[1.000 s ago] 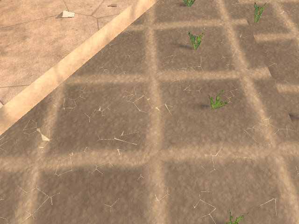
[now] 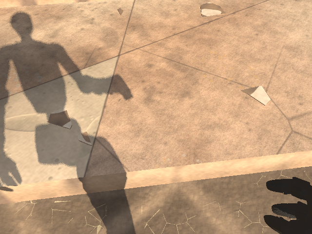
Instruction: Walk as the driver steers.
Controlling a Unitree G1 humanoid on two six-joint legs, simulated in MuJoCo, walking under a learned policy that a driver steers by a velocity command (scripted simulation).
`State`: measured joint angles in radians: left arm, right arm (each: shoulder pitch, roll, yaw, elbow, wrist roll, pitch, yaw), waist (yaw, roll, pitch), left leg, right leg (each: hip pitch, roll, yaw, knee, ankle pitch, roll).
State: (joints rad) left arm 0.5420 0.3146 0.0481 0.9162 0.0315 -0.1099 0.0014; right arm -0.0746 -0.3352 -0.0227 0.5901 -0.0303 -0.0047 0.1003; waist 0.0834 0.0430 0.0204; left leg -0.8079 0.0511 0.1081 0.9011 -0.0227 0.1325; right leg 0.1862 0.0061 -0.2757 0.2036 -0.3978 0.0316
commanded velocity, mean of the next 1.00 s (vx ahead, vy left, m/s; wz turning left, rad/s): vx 0.24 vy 0.00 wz -0.53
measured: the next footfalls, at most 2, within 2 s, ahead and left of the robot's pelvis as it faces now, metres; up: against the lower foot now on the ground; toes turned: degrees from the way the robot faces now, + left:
left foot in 0.08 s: +0.29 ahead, +0.05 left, +0.00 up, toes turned +8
right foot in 0.54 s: +0.44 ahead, -0.14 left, +0.00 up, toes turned -13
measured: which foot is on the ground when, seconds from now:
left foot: up 0.00-0.06, down 0.08-0.52, up 0.54-0.98, down 1.00-1.00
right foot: down 0.00-0.08, up 0.10-0.52, down 0.54-1.00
